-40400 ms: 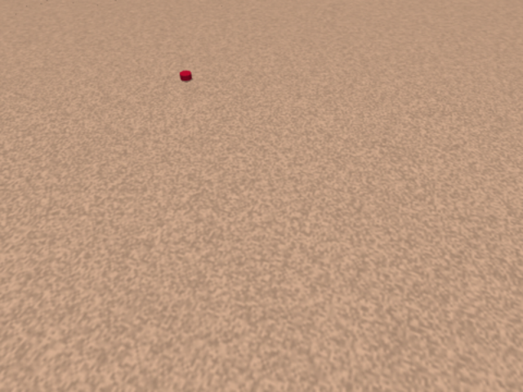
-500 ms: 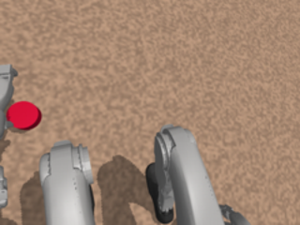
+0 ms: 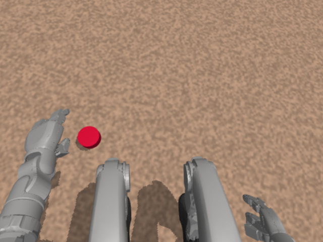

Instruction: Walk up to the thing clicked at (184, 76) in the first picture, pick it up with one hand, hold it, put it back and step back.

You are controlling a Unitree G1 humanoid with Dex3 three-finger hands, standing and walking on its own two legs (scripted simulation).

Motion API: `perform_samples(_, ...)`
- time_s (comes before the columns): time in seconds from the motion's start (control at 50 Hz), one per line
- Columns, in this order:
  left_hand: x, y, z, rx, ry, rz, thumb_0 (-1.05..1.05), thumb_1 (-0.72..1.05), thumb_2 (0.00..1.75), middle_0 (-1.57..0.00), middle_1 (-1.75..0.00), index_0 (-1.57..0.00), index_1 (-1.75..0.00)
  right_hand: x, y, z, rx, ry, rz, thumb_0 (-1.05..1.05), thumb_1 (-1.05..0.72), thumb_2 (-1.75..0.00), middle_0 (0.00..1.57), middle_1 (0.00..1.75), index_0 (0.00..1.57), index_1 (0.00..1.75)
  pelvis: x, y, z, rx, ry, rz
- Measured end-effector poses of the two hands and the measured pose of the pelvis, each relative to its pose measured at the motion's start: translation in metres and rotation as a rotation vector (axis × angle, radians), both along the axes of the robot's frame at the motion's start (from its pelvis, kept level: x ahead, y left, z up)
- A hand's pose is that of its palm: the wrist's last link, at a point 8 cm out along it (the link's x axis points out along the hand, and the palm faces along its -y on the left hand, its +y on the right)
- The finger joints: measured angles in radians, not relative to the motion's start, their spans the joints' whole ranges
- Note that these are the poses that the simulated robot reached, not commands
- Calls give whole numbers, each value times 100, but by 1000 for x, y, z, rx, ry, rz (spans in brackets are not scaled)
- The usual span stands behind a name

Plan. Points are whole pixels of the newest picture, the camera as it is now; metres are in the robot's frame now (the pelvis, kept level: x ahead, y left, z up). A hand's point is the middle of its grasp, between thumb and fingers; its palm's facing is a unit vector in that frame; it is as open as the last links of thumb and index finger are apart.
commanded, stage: home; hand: left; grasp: from above
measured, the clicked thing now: (89, 137) +0.45 +0.29 -0.42
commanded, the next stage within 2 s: none
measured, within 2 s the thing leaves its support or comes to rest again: neither
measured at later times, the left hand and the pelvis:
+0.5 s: hand (28, 184) +0.24 +0.22 +0.10, palm faces +0.04 -0.94 -0.34, open 7.4 cm; pelvis +0.04 +0.00 +0.18, yaw +5 degrees
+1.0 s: hand out of the picture +0.22 +0.20 +0.23, palm faces +0.17 -0.97 -0.20, open 7.4 cm; pelvis +0.09 +0.00 +0.27, yaw +7 degrees
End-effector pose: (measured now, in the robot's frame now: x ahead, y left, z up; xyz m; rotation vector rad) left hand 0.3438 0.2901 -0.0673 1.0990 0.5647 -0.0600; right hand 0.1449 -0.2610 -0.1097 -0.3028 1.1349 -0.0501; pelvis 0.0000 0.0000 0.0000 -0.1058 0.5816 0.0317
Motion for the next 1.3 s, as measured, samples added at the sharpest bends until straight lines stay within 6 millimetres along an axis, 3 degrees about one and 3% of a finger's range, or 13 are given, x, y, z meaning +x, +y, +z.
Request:
perform_samples(0.18, -61, -8, 72, -263, 34, 186, 0, 83, 88, -21, -32, -21, -31, 68, 20, 86, -9, -234, 51, 1, -90, -90, 20, 30, 20, 30, 5, 0, 66, 19, -61, 24)
perform_samples(0.3, -88, -15, 120, -418, 43, 327, 1, 88, 89, -21, -31, -21, -31, 93, 36, 140, 15, -356, 55, 1, -90, -90, 21, 30, 20, 30, 13, 0, 108, 30, -107, 38)
perform_samples(0.42, -107, -25, 171, -565, 57, 460, 1, 89, 89, -21, -31, -21, -30, 97, 46, 190, 32, -405, 35, 1, -90, -90, 21, 30, 20, 30, 27, 0, 154, 39, -162, 50)
perform_samples(0.6, -124, -36, 245, -705, 78, 621, 1, 90, 90, -21, -31, -20, -30, 82, 44, 257, -1, -411, -31, 2, -90, -90, 21, 30, 20, 30, 55, 0, 220, 54, -257, 70)
perform_samples(0.76, -133, -44, 305, -777, 53, 655, 1, 90, 90, -20, -31, -20, -30, 84, 36, 306, -40, -482, -71, 2, -90, -90, 21, 30, 20, 30, 77, 2, 261, 66, -336, 81)
perform_samples(0.88, -139, -45, 324, -782, 45, 647, 1, 90, 90, -20, -31, -20, -30, 101, 36, 325, -40, -561, -58, 2, -90, -90, 21, 30, 20, 30, 84, 3, 272, 75, -372, 83)
perform_samples(1.06, -144, -46, 320, -793, 64, 664, 1, 91, 90, -20, -31, -20, -30, 124, 41, 335, -26, -620, -4, 2, -90, -90, 21, 30, 20, 30, 87, 1, 274, 84, -389, 89)
perform_samples(1.3, -139, -47, 321, -789, 56, 656, 1, 91, 90, -20, -30, -20, -30, 121, 41, 329, -25, -579, 6, 2, -90, -90, 21, 30, 21, 30, 90, 0, 275, 87, -395, 90)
